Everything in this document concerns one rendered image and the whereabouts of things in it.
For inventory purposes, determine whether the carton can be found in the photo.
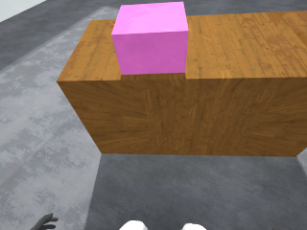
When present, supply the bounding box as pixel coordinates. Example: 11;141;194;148
111;1;189;75

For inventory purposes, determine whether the pedestal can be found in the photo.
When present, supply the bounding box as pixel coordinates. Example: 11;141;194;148
57;11;307;157

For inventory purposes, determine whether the left robot hand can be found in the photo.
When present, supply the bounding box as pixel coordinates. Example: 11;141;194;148
31;213;59;230

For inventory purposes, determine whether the left robot thigh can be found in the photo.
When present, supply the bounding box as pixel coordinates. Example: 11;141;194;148
120;220;149;230

